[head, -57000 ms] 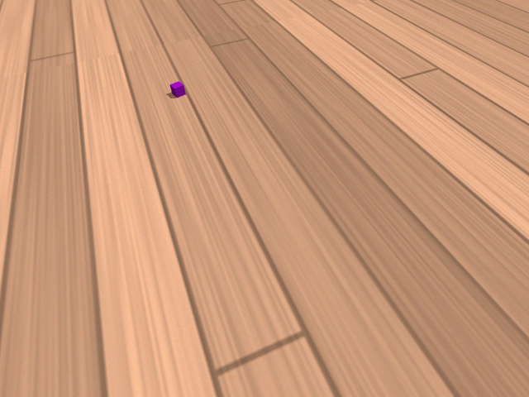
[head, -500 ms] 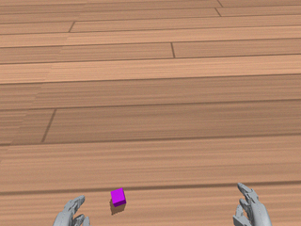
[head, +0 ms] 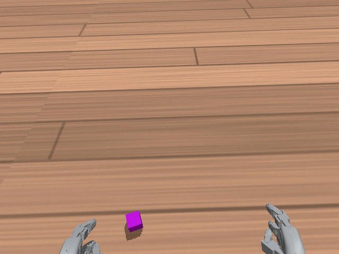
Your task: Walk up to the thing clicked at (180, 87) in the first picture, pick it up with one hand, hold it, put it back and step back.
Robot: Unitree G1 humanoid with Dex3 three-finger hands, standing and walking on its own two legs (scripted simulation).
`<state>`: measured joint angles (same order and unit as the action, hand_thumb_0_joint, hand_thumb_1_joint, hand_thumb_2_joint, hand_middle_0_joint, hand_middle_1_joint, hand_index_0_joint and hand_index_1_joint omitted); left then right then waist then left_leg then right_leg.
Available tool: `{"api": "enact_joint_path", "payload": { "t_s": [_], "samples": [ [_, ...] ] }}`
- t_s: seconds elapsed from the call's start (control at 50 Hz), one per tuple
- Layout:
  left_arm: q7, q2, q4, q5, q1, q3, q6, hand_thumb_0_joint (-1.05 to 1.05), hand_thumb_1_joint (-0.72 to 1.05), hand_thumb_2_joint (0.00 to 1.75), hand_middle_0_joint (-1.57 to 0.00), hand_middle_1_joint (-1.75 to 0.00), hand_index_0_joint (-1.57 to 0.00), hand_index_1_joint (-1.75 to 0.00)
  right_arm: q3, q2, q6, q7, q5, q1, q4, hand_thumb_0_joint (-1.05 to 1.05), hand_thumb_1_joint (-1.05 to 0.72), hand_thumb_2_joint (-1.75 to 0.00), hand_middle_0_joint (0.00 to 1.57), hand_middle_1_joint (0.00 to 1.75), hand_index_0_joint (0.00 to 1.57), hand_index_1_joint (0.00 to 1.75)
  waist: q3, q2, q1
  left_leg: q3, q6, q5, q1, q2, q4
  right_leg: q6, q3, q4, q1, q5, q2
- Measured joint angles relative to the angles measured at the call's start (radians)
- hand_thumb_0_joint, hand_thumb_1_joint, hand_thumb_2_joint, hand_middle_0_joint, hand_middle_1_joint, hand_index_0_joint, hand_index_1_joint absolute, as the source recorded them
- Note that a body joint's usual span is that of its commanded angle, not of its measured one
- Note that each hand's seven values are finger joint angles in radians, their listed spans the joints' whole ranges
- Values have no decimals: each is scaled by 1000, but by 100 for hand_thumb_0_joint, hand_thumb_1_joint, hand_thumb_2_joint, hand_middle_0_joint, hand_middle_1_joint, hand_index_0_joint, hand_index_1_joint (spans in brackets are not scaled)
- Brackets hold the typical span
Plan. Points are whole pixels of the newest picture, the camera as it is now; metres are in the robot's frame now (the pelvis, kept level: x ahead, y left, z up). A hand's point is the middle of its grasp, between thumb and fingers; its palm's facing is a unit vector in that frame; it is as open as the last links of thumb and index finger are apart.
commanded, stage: home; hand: left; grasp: from above
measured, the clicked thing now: (134, 221) +0.43 +0.21 -0.68
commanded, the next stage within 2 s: stand in 0.72 s
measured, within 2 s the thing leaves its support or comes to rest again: neither
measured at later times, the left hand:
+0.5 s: hand out of the picture +0.17 +0.17 -0.05, palm faces +0.04 -0.98 -0.20, open 7.4 cm
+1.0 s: hand out of the picture +0.15 +0.21 -0.09, palm faces +0.02 -0.95 -0.32, open 7.4 cm
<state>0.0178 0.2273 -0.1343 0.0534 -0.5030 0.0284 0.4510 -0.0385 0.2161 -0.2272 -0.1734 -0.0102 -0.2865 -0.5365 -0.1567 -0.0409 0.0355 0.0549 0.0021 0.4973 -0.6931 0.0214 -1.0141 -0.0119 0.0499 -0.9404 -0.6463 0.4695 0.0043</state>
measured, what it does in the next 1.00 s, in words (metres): stands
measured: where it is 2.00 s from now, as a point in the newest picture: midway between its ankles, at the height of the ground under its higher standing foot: outside the picture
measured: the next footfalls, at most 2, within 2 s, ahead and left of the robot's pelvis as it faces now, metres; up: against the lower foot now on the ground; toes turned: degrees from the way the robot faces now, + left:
none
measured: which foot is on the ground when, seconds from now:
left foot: down 0.00-1.00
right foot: down 0.00-1.00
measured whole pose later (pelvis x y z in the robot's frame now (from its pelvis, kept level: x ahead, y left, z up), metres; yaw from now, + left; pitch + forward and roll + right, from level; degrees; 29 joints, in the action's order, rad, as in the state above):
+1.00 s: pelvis +0.00 +0.00 +0.02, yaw +0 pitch +3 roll +0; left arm 0.03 0.28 0.50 -0.05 -0.22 0.03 0.11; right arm 0.01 0.27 -0.05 -0.02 0.06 -0.16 -0.79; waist 0.02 0.02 -0.02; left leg 0.02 -0.01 0.41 -0.46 -0.01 -0.82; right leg -0.01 0.01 -0.82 -0.45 0.42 -0.03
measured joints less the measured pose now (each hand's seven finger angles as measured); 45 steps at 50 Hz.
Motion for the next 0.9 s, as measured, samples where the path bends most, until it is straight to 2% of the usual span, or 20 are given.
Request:
{"api": "enact_joint_path", "payload": {
  "t_s": [0.82,0.86,0.9],
  "samples": [
    [0,0,2,5,-5,2,-9,1,90,90,-20,-30,-20,-30,11,5,16,6,-2,1,3,2,-90,-90,21,30,21,30,-6,-1,5,5,6,13,5,2,1,5,4,-2,5,16,2],
    [8,14,143,-46,77,-20,-128,1,90,90,-20,-30,-20,-30,27,9,42,33,53,39,-59,1,-90,-90,21,30,20,30,60,17,-18,-8,1,0,69,-5,28,6,-7,10,59,10,-5],
    [12,25,337,-82,178,-21,-232,1,90,90,-21,-31,-20,-30,22,27,106,78,87,84,-145,1,-90,-90,21,30,20,30,107,41,-42,-23,-3,-26,130,-17,78,7,-22,35,106,-5,-18]
  ]
}}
